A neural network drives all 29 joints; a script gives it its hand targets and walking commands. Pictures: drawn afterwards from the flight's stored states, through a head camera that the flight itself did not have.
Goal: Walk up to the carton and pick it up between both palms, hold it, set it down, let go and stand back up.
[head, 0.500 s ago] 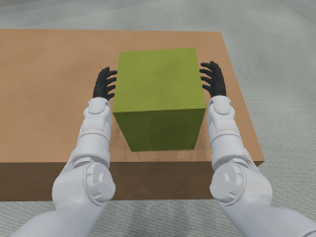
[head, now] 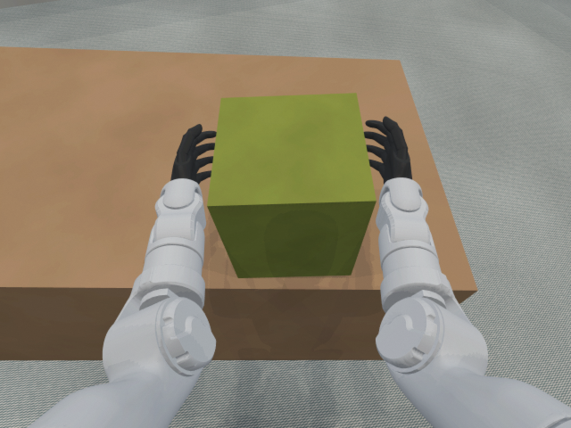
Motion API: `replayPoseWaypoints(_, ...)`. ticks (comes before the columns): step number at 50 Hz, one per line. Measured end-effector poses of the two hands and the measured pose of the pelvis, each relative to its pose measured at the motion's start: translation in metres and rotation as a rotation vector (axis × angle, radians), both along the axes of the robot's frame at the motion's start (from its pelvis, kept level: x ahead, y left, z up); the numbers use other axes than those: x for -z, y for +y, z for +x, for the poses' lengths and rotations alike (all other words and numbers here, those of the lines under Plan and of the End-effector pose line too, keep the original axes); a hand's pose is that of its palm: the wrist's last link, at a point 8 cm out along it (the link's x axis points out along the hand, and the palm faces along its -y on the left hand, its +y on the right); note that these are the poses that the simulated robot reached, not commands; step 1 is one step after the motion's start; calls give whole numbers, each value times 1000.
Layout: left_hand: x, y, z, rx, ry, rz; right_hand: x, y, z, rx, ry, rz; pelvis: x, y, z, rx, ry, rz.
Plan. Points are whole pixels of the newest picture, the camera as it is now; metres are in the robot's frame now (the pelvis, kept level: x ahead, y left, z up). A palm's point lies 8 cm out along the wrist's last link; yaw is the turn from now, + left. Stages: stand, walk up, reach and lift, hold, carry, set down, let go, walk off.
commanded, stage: set down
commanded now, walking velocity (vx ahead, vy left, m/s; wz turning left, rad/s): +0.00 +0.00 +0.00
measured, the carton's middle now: (291, 194) +0.46 +0.02 +0.00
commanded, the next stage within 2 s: none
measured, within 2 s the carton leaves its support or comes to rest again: rests again in 1.54 s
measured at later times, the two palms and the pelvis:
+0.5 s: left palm (193, 178) +0.43 +0.16 +0.07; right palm (396, 175) +0.44 -0.13 +0.09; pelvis +0.01 +0.00 +0.00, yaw -1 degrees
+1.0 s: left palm (196, 178) +0.44 +0.16 +0.06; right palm (398, 179) +0.44 -0.14 +0.08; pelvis +0.00 +0.00 +0.00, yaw -1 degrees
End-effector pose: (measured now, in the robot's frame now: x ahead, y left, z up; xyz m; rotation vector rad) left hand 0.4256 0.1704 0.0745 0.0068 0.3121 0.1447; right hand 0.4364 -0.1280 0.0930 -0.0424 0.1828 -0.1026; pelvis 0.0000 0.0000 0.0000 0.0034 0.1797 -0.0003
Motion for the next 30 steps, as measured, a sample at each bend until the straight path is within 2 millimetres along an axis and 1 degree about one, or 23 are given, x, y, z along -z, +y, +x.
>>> replayPoseWaypoints(21,5,-3,7,3,-10,-3,5,-3,4,3,7,-28,0,0,6,5,1,2)
replayPoseWaypoints(30,8,-9,11,7,-25,-6,12,-9,4,12,14,-35,0,-1,6,10,8,0)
